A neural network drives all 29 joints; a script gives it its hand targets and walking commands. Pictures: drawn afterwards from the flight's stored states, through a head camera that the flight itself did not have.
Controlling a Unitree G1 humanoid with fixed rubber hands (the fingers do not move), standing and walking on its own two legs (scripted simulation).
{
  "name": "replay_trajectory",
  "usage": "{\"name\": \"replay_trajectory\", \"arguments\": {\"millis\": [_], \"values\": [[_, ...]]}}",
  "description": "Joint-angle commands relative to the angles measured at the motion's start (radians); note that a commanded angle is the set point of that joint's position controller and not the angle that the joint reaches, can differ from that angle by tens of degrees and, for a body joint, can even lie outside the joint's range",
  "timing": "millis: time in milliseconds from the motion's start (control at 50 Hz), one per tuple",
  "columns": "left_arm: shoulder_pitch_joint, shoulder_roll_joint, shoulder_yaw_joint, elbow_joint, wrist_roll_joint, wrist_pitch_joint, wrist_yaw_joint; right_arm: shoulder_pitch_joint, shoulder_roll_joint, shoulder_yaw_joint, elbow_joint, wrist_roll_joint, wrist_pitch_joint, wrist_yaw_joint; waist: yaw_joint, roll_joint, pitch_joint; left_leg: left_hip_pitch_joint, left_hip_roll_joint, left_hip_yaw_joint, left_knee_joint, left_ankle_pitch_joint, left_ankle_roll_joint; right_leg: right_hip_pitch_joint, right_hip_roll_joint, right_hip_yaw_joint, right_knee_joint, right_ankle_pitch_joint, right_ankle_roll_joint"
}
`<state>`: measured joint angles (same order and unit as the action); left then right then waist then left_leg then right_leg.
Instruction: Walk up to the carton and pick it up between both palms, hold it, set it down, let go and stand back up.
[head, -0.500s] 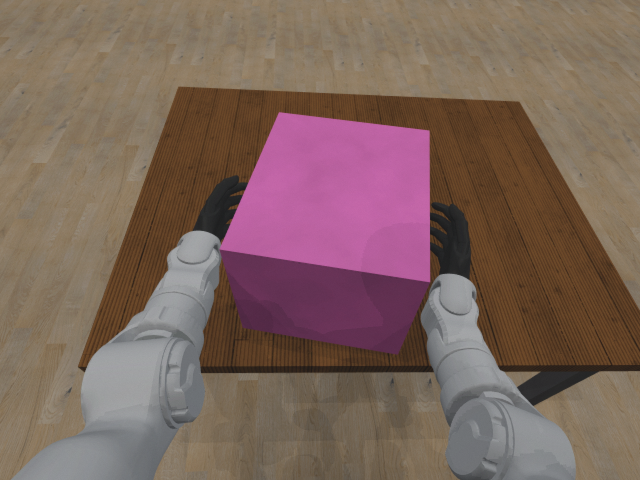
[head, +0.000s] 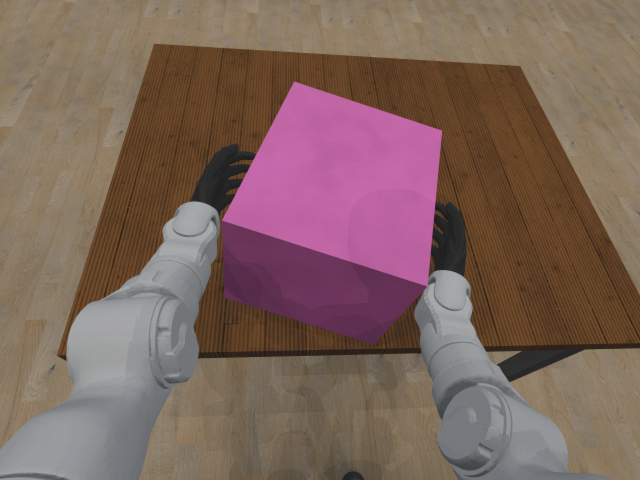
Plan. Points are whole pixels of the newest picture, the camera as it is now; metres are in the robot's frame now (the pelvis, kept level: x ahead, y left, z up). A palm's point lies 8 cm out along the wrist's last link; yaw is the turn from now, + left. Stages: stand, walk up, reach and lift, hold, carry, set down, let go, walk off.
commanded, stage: set down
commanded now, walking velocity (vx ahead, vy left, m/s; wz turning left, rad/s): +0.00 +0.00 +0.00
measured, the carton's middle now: (334, 213) +0.47 -0.07 -0.01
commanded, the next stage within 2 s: none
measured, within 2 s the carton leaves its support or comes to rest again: rests again in 0.58 s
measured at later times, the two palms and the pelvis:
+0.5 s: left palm (208, 205) +0.48 +0.11 +0.03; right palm (441, 266) +0.36 -0.19 +0.01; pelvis -0.01 +0.00 -0.01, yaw +0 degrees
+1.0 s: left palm (205, 218) +0.47 +0.12 +0.01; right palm (439, 270) +0.36 -0.19 +0.00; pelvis -0.02 +0.00 -0.02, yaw +1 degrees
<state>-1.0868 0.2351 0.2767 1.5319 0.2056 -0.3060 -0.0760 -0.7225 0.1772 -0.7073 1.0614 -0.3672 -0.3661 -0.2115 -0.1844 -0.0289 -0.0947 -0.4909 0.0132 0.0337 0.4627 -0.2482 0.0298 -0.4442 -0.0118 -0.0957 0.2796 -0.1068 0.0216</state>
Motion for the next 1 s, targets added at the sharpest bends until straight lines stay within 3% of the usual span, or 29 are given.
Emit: {"name": "replay_trajectory", "arguments": {"millis": [0,160,440,820,980], "values": [[-0.61,-0.547,-0.115,-0.043,0.04,-0.089,-0.159,-0.685,0.439,0.339,-0.006,-0.092,-0.085,0.165,-0.03,0.195,-0.718,0.302,0.02,-0.012,0.06,0.645,-0.149,0.32,0.023,-0.001,0.122,0.526,-0.042],[-0.632,-0.533,-0.125,0.019,0.03,-0.112,-0.17,-0.688,0.437,0.324,0.048,-0.088,-0.091,0.159,-0.058,0.217,-0.718,0.255,0.013,-0.021,0.09,0.623,-0.151,0.279,0.022,-0.001,0.141,0.541,-0.049],[-0.653,-0.519,-0.109,0.088,0.043,-0.116,-0.177,-0.683,0.415,0.265,0.109,-0.098,-0.088,0.158,-0.072,0.274,-0.691,0.294,0.023,-0.034,0.127,0.601,-0.171,0.113,0.035,-0.021,0.137,0.417,-0.063],[-0.671,-0.486,-0.107,0.102,0.054,-0.141,-0.176,-0.636,0.418,0.196,0.169,-0.148,-0.076,0.162,-0.106,0.28,-0.652,0.185,0.018,-0.046,0.13,0.366,-0.156,0.018,0.025,-0.023,0.165,0.291,-0.067],[-0.661,-0.469,-0.087,0.128,0.067,-0.135,-0.18,-0.621,0.413,0.174,0.192,-0.16,-0.071,0.162,-0.112,0.287,-0.611,0.175,0.019,-0.054,0.138,0.34,-0.157,-0.02,0.024,-0.027,0.173,0.262,-0.064]]}}
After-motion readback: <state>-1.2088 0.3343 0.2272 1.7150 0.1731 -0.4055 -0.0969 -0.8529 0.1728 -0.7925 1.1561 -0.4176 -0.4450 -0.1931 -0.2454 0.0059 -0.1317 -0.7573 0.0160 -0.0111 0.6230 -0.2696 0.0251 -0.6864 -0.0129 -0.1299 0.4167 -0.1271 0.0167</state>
